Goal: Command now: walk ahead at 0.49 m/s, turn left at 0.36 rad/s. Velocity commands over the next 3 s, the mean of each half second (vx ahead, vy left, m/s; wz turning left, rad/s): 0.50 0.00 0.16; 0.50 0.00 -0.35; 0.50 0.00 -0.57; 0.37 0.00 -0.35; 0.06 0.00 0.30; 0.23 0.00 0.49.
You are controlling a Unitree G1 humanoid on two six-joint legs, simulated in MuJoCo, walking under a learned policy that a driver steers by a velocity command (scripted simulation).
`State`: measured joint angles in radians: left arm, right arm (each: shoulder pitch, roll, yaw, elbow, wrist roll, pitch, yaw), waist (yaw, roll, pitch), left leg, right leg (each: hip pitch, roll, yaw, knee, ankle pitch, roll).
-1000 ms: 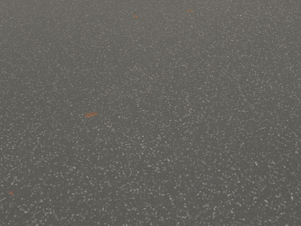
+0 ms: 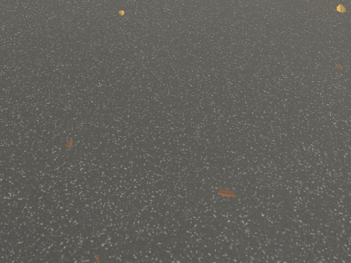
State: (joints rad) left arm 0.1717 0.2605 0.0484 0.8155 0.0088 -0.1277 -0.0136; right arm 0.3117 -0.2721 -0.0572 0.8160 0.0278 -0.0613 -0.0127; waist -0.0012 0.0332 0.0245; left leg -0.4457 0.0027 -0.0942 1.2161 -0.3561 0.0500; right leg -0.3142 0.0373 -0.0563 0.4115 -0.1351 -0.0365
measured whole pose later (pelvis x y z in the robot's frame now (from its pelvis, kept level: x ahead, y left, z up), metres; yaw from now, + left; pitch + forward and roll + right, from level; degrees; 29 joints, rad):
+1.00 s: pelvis +0.54 +0.03 -0.02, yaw -11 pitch +2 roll +0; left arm 0.11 0.27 0.06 0.72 -0.02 -0.06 -0.05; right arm 0.31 -0.26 -0.04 0.85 0.01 -0.09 -0.01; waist -0.02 -0.01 0.05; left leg -0.22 0.02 0.03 1.14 -0.47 0.00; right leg -0.49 0.08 -0.05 0.62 -0.18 -0.12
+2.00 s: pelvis +1.00 -0.14 -0.01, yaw -38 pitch +2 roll +1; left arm 0.09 0.24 0.03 0.65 0.01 -0.04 -0.03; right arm 0.27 -0.30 -0.04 0.86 0.01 -0.05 0.00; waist -0.04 0.01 0.05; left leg -0.35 0.05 -0.01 1.07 -0.58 -0.05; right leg -0.45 0.02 -0.02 0.52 -0.11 -0.04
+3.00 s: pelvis +1.13 -0.19 +0.01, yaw -10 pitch +2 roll +0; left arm 0.34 0.25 0.07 0.88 0.00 -0.09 0.00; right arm 0.21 -0.31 -0.07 0.68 0.01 -0.04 0.00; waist 0.06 0.06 -0.02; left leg -0.63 0.03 -0.10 0.98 -0.21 0.00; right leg -0.06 0.00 -0.02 0.29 -0.27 -0.01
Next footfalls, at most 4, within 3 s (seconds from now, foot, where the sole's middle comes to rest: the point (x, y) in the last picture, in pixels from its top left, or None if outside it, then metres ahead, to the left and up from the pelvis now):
0.34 left None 0.34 0.17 -0.77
0.92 right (197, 215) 0.66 -0.05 -0.77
1.40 left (170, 150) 0.98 0.06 -0.77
1.88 right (246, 138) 1.04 -0.30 -0.77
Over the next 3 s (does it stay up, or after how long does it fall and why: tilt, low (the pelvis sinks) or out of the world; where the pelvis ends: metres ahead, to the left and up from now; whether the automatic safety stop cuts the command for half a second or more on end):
stays up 1.13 -0.19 0.01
